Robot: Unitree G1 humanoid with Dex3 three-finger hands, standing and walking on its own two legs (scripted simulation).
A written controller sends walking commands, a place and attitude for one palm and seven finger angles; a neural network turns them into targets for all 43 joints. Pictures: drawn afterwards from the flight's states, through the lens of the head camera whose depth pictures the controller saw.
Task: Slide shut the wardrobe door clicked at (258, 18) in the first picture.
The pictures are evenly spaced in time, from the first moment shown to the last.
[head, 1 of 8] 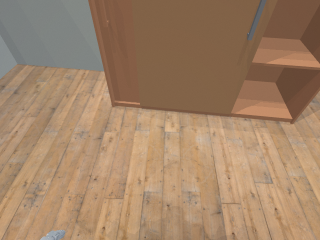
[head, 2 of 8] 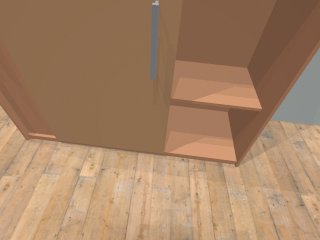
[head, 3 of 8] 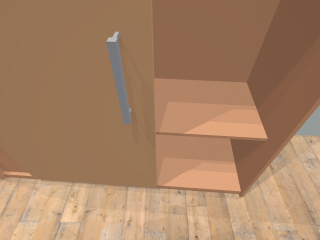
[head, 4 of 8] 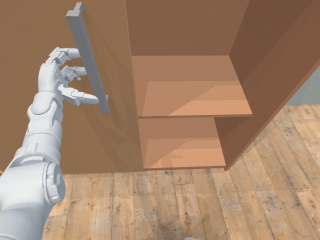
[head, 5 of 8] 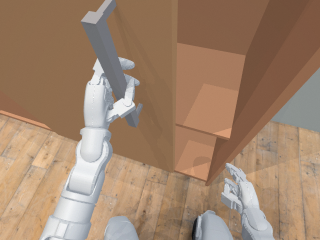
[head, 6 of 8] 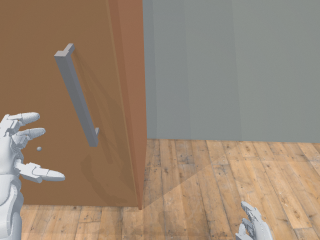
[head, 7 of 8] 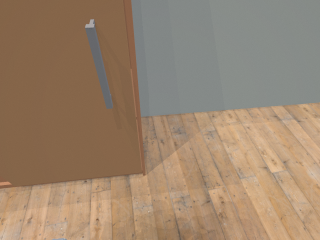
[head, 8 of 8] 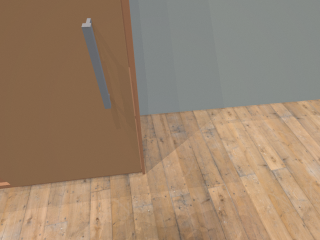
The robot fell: no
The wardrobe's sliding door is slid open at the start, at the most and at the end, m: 0.53 0.53 0.00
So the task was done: yes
